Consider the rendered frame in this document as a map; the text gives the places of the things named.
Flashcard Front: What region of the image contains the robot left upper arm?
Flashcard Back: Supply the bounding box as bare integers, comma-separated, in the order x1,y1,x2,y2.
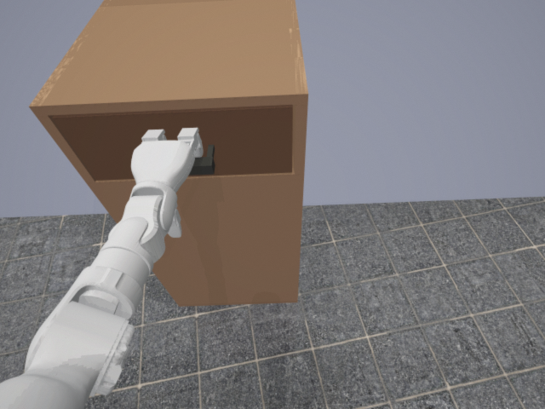
0,301,135,409

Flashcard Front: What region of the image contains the left robot hand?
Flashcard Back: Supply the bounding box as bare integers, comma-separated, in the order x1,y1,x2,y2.
131,128,204,238

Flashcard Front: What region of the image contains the robot left forearm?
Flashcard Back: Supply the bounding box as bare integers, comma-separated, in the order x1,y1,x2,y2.
25,181,177,372

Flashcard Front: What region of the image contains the cabinet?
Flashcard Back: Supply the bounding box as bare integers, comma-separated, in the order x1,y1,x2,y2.
29,0,308,307

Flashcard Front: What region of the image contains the drawer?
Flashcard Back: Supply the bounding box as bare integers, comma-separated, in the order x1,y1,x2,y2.
53,105,293,181

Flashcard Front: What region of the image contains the handle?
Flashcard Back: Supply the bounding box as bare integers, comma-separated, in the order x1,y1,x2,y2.
189,145,215,176

